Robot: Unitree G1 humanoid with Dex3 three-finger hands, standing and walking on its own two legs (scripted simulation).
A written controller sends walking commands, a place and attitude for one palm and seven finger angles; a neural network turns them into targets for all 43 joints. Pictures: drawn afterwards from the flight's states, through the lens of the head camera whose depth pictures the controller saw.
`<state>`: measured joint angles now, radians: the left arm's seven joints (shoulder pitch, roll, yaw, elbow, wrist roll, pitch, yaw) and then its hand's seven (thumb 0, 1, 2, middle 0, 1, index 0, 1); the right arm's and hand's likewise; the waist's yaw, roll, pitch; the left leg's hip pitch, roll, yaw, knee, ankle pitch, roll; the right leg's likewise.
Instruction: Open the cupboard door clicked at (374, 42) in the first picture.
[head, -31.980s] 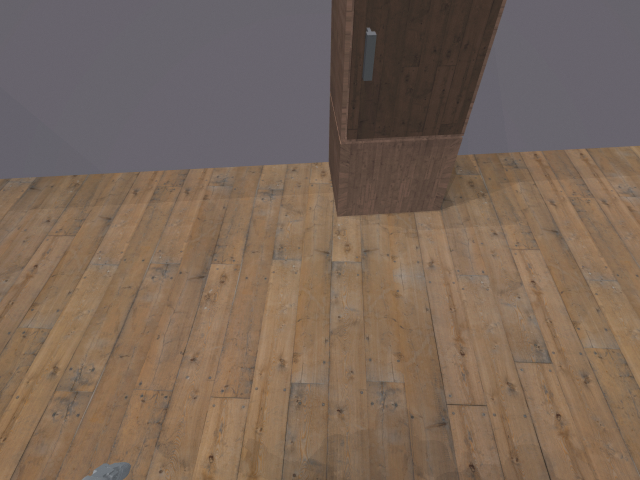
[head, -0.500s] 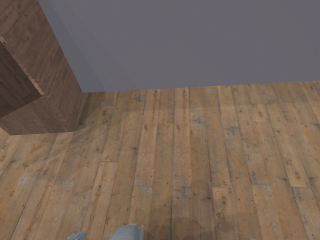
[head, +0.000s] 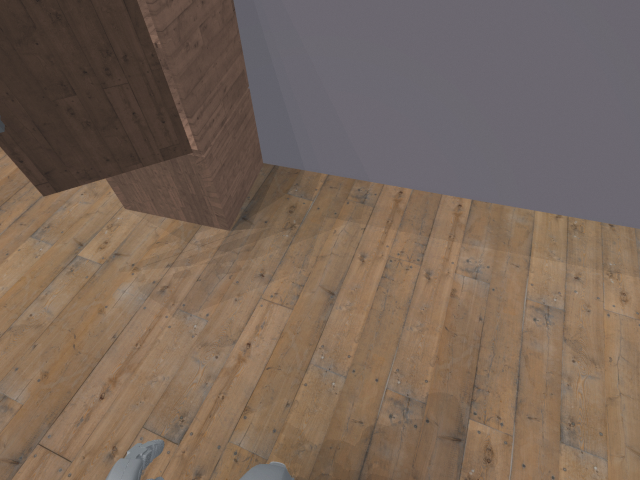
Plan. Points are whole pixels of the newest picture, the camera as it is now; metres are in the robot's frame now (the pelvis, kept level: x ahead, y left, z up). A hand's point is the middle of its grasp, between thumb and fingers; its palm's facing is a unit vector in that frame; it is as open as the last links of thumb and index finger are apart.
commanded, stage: turn to face it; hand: left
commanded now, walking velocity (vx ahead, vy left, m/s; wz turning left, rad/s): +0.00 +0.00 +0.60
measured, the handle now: out of the picture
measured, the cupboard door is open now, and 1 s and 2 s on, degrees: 40 40 40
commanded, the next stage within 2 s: take the last steps up to it in 0.70 s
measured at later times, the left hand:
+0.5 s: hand out of the picture +0.02 +0.24 -0.16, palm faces +0.30 -0.92 -0.24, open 7.4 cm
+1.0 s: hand out of the picture -0.06 +0.17 -0.16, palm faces +0.50 -0.85 -0.18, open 7.4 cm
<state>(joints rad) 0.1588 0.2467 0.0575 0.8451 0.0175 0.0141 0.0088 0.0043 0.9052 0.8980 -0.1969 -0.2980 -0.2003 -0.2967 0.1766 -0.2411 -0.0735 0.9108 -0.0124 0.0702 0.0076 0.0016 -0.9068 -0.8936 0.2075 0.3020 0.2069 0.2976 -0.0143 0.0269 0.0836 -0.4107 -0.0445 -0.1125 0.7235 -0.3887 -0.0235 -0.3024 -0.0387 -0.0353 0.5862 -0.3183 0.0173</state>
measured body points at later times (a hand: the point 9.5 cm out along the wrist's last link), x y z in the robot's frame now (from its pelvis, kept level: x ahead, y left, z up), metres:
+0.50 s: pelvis +0.00 +0.01 +0.01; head +0.05 +0.04 +0.46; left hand +0.00 +0.29 -0.14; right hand +0.16 -0.21 -0.12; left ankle +0.00 +0.12 -0.73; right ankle +0.03 -0.13 -0.67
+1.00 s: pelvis +0.02 +0.00 +0.01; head +0.04 +0.03 +0.46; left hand -0.08 +0.22 -0.15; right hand +0.20 -0.19 -0.13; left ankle -0.04 +0.09 -0.71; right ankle +0.04 -0.12 -0.73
